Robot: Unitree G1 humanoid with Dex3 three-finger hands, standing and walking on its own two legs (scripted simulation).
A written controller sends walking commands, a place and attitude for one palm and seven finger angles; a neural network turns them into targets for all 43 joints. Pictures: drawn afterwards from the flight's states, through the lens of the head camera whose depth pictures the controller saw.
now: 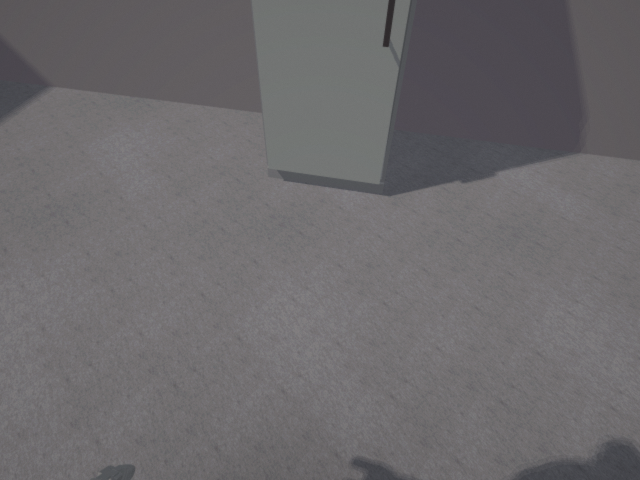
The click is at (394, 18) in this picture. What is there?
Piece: fridge door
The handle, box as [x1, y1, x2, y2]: [383, 0, 394, 46]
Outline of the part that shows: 394,0 389,0 383,46 388,46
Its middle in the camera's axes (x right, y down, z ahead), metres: +0.23 -0.76 +1.23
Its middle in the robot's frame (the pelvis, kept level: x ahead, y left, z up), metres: +1.45 -0.15 +0.09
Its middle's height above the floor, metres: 0.86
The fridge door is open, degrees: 0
